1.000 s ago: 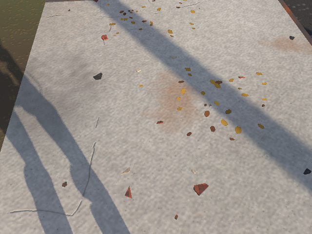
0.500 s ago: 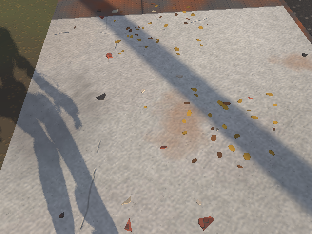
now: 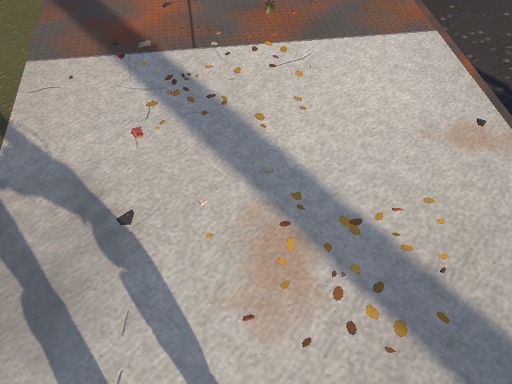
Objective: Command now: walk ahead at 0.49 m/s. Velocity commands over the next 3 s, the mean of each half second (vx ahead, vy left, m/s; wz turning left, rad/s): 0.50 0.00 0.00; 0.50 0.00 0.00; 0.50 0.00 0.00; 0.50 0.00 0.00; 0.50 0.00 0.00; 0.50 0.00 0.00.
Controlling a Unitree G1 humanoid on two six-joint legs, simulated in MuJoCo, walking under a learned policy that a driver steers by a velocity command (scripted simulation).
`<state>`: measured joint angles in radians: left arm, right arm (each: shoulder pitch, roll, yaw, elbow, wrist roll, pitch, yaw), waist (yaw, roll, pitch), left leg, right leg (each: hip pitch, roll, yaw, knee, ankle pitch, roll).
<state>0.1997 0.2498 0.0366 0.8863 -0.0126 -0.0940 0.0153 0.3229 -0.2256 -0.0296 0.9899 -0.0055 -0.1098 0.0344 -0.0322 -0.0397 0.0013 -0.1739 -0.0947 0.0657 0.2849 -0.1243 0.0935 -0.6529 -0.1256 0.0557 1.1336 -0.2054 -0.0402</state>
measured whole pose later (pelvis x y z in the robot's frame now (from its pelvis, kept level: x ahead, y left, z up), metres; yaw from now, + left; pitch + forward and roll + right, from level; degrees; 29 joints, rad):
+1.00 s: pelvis +0.55 -0.01 -0.01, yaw +1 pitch +1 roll +0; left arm 0.30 0.26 0.05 0.96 -0.02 -0.10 0.00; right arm 0.18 -0.24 -0.05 0.90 0.00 -0.10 0.03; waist 0.00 -0.03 0.02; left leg -0.34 -0.03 0.06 0.46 -0.15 0.07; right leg -0.43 -0.05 0.02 1.19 -0.35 -0.05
